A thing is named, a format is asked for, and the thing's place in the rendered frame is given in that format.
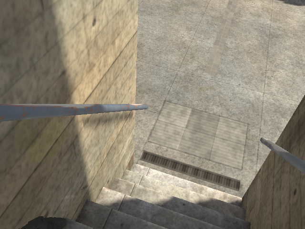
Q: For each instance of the left robot hand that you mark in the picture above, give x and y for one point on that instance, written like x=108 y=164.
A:
x=46 y=223

